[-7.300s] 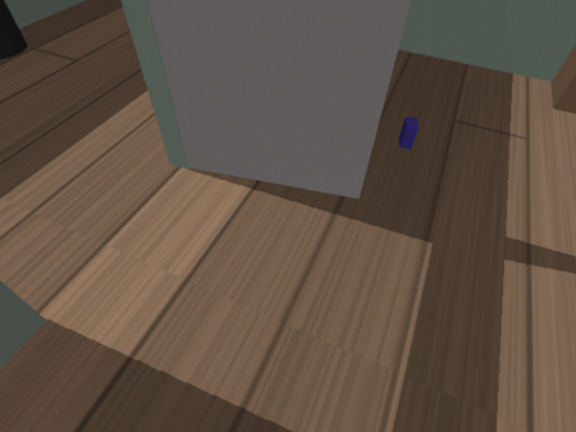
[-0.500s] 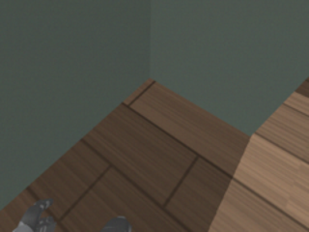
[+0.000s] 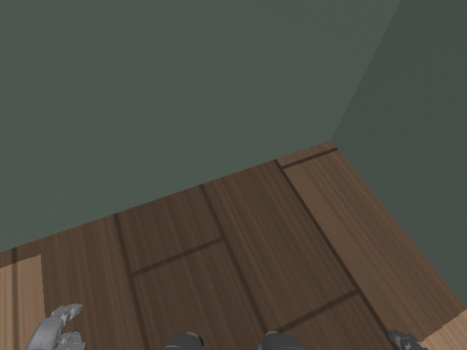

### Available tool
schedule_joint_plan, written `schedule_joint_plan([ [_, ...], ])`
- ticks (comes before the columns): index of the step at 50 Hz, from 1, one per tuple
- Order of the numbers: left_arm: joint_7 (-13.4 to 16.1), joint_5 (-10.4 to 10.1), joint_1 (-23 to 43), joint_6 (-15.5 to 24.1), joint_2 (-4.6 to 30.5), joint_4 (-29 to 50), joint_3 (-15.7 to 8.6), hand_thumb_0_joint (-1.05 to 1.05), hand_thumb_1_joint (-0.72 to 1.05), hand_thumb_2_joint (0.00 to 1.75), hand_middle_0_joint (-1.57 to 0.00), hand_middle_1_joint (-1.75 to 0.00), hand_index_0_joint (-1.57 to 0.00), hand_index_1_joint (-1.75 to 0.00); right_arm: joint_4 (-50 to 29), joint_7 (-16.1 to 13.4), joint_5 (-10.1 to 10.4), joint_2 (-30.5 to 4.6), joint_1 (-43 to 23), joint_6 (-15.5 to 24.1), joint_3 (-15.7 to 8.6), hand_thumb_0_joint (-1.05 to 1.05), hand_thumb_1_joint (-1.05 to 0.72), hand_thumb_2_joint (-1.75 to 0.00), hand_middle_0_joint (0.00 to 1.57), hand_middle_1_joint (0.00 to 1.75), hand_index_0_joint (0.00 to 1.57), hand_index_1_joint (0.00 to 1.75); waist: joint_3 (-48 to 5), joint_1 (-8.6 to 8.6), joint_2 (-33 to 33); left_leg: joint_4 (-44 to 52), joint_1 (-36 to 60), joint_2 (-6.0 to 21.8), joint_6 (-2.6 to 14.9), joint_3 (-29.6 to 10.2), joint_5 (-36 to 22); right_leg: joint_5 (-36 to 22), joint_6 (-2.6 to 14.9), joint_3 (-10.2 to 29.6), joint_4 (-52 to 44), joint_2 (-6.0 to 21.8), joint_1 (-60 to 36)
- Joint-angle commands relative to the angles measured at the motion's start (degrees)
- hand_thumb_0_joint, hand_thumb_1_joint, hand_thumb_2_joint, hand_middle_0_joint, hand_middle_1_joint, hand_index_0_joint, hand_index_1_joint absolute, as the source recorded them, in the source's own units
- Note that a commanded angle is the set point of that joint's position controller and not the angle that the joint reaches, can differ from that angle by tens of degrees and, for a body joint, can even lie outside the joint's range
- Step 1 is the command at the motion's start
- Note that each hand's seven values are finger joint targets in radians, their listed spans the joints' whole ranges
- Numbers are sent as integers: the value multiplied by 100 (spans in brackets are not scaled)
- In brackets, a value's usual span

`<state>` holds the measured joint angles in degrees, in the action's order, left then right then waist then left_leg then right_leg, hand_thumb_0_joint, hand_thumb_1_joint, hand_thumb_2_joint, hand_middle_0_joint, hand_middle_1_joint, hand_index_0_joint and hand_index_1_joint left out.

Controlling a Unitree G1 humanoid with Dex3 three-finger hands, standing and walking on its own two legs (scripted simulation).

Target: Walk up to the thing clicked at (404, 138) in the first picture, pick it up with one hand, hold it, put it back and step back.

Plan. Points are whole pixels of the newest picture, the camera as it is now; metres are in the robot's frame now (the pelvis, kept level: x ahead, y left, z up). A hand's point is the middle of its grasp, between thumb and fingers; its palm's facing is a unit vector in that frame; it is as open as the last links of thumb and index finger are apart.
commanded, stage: walk up
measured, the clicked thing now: out of the picture -1.55 -0.77 -0.69
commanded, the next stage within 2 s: none
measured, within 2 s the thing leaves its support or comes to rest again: neither
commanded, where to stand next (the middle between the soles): +0.08 +0.03 m, yaw +68 degrees
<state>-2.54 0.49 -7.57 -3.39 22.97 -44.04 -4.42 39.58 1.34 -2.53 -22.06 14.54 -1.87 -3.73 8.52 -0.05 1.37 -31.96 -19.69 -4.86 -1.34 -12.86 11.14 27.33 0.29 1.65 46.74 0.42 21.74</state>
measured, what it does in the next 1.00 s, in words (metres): steps on the spot, turning left: right foot, then left foot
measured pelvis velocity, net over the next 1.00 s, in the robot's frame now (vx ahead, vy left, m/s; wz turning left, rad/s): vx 0.02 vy -0.05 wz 0.83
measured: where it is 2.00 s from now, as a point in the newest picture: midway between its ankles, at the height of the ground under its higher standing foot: outside the picture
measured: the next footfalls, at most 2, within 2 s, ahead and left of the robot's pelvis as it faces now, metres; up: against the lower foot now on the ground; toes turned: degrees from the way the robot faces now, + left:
right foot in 0.06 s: +0.06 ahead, -0.13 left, +0.00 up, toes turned +5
left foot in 0.54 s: -0.01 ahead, +0.10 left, +0.00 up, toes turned +32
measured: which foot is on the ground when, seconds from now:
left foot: down 0.00-0.06, up 0.08-0.52, down 0.54-0.94, up 0.96-1.00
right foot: up 0.00-0.04, down 0.06-0.56, up 0.58-0.90, down 0.92-1.00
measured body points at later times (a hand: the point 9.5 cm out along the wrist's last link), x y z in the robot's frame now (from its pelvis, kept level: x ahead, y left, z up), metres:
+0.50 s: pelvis +0.00 -0.04 +0.00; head +0.03 -0.01 +0.45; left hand -0.10 +0.28 -0.11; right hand +0.25 -0.26 -0.09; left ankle -0.04 +0.08 -0.72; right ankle +0.02 -0.13 -0.73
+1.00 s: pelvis +0.02 -0.05 -0.01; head +0.08 -0.04 +0.43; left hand -0.14 +0.25 -0.09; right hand +0.32 -0.19 -0.13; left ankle -0.05 +0.06 -0.69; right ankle +0.13 -0.09 -0.73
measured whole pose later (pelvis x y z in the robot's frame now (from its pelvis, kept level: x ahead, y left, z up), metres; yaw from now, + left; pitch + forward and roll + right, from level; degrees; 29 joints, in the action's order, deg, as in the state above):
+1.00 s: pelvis +0.02 -0.05 -0.01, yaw +48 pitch -2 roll +1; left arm 0.1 1.4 -13.6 1.3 23.5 -41.2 -2.8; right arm 38.5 0.5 -1.7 -24.0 15.8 -2.8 -4.1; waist 7.7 -0.1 -3.2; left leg -56.5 -26.8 -7.9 0.4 -8.3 28.1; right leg 19.3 1.4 -4.0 42.8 3.3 21.3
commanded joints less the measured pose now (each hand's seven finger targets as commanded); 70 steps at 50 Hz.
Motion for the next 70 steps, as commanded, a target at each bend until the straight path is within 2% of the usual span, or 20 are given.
schedule_joint_plan([
  [1, 204, -21, -494, 347, 817, 493, -353, 0, 90, 90, -20, -30, -20, -30, -809, -55, 6, -1305, -303, 42, -458, 0, -90, -90, 20, 30, 20, 30, -1408, 322, -889, 123, -70, 669, 863, -1094, -1658, -1000, 151, -250, -1718, -336, -1475],
  [2, 255, -2, -887, 357, 1036, 395, -443, 0, 90, 90, -20, -30, -20, -30, -929, -49, 38, -1085, -498, 32, -381, 0, -90, -90, 20, 30, 20, 30, -1505, 622, -348, -419, -664, 330, 618, -757, -643, -1294, 290, 113, -2371, 99, -2174],
  [3, 301, 107, -918, 376, 1577, 426, -553, 0, 90, 90, -20, -30, -20, -30, -1025, -55, 94, -734, -392, 32, -287, 0, -90, -90, 20, 30, 20, 30, -1383, 615, 1305, -1499, -1772, -374, 255, 92, 1245, -1422, 628, 1707, -2973, 1592, -2582],
  [5, 279, 168, 270, 360, 1706, 801, -556, 0, 90, 90, -20, -30, -20, -30, -758, -116, -5, -1243, 214, -60, -438, 0, -90, -90, 20, 30, 20, 30, -1013, 127, 933, -3046, -1473, 344, 16, 516, 1886, -381, 1476, 2466, -3327, 2940, -1044],
  [10, 282, 139, -42, 544, 1175, 573, -433, 0, 90, 90, -20, -30, -20, -30, -450, 223, 14, -1146, 218, -72, -435, 0, -90, -90, 20, 30, 20, 30, -466, 88, 693, -3032, -1413, 472, 119, 745, 497, -1750, 358, 145, -2809, 1390, -1309],
  [17, 177, 215, -813, 564, 1465, 762, -535, 0, 90, 90, -20, -30, -20, -30, -646, 247, 43, -1060, -481, -93, -389, 0, -90, -90, 20, 30, 20, 30, -517, 597, 981, -1794, -1437, 761, 9, 1332, 729, -2486, 518, -300, -2900, 1914, -2319],
  [25, 48, 120, -497, 478, 1659, 917, -434, 0, 90, 90, -20, -30, -20, -30, -325, 134, 76, -1152, 338, 98, -542, 0, -90, -90, 20, 30, 20, 30, -1227, -48, 262, 42, 744, 501, 299, 1788, 610, -2377, 695, -1202, -1226, 2118, -1141],
  [26, 49, 97, -581, 453, 1433, 949, -331, 0, 90, 90, -20, -30, -20, -30, -174, 65, 65, -1377, 779, 142, -635, 0, -90, -90, 20, 30, 20, 30, -1412, -272, -400, 520, 1649, 411, 565, 1354, 733, -2118, 429, -1348, -131, 1785, -461],
  [28, 33, 73, -872, 364, 913, 1044, -150, 0, 90, 90, -20, -30, -20, -30, -434, -89, 14, -2148, 552, 210, -772, 0, -90, -90, 20, 30, 20, 30, -1069, -80, -1838, 1048, 2116, 2035, 1490, -2115, 212, 1056, -206, -1070, 1739, 393, 1915],
  [30, 111, 101, -383, 400, 1505, 1042, -285, 0, 90, 90, -20, -30, -20, -30, -416, -70, 128, -2039, 491, 174, -726, 0, -90, -90, 20, 30, 20, 30, -904, -233, -1045, 1537, 963, 2299, 2020, -2497, 865, 840, -111, -204, 1833, 604, 1227],
  [33, 83, 55, -1167, 430, 1403, 603, -289, 0, 90, 90, -20, -30, -20, -30, -640, -158, 211, -1502, -16, 246, -492, 0, -90, -90, 20, 30, 20, 30, -816, 94, -1004, 756, 1265, 1319, 1353, -527, -523, 36, -70, -135, 1323, 747, 1309],
  [44, 365, -28, -1233, 594, 1056, 530, -280, 0, 90, 90, -20, -30, -20, -30, -904, -115, 48, -1513, 14, 221, -490, 0, -90, -90, 20, 30, 20, 30, -1084, 229, -750, -354, -359, 866, 1165, -903, -2341, -1067, 222, -407, -903, -37, -916],
  [45, 392, 4, -1436, 645, 1180, 511, -327, 0, 90, 90, -20, -30, -20, -30, -936, -114, 123, -1321, -33, 201, -417, 0, -90, -90, 20, 30, 20, 30, -1247, 398, -399, -826, -499, 574, 837, -713, -1732, -1637, 346, -183, -1709, 119, -1418],
  [47, 446, 154, -1458, 677, 1989, 624, -504, 0, 90, 90, -20, -30, -20, -30, -943, -179, 169, -852, 165, 157, -284, 0, -90, -90, 20, 30, 20, 30, -1237, 430, 1492, -2667, -2089, -530, 210, 485, 2188, -2085, 925, 2696, -2729, 2613, -2230],
  [49, 424, 118, -546, 622, 2031, 817, -544, 0, 90, 90, -20, -30, -20, -30, -677, -237, 60, -1475, 562, 63, -470, 0, -90, -90, 20, 30, 20, 30, -1152, 102, 1013, -4009, -1952, 228, 129, 379, 2265, -1688, 1950, 3162, -2790, 3308, -1495],
  [53, 435, 84, -528, 654, 1558, 594, -401, 0, 90, 90, -20, -30, -20, -30, -329, -2, 75, -1376, 551, 76, -508, 0, -90, -90, 20, 30, 20, 30, -501, 72, 806, -3801, -1466, 268, 54, 640, 904, -797, 871, 543, -2566, 1625, -673],
  [64, 108, 121, -516, 410, 1749, 671, -445, 0, 90, 90, -20, -30, -20, -30, 335, -85, 171, -1233, 488, 355, -367, 0, -90, -90, 20, 30, 20, 30, -725, 163, 866, -534, 364, 364, 48, 1759, 707, -72, 963, -290, -2049, 1916, -326],
  [66, 112, 92, -704, 330, 1350, 626, -273, 0, 90, 90, -20, -30, -20, -30, 566, -189, 154, -1334, 940, 461, -408, 0, -90, -90, 20, 30, 20, 30, -1120, -66, -109, 340, 1276, 272, 212, 1294, 785, -208, 611, -639, -491, 1656, 15],
  [68, 98, -19, -934, 245, 808, 641, -107, 0, 90, 90, -20, -30, -20, -30, 305, -305, -17, -2063, 655, 531, -486, 0, -90, -90, 20, 30, 20, 30, -664, 71, -1579, 1513, 1258, 2061, 1058, -2294, 1677, 546, -58, -699, 1421, 442, 1811],
  [70, 222, 20, -665, 292, 1474, 465, -254, 0, 90, 90, -20, -30, -20, -30, 365, -314, 115, -2224, 347, 487, -512, 0, -90, -90, 20, 30, 20, 30, -233, -32, -1288, 1529, 240, 2427, 1793, -2498, 1389, 581, 22, -64, 1561, 766, 1258],
])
